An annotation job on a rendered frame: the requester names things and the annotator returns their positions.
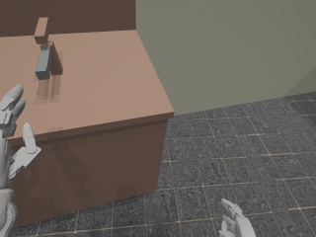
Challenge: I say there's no tap lever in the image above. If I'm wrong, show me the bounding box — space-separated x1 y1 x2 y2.
35 45 52 80

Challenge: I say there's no robot left forearm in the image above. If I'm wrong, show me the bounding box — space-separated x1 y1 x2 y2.
0 189 18 237

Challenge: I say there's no right robot hand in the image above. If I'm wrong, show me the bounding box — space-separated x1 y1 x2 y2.
219 198 257 237

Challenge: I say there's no counter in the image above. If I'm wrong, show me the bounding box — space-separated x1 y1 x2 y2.
0 0 175 228

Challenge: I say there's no left robot hand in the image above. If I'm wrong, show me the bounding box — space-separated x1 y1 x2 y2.
0 84 41 190

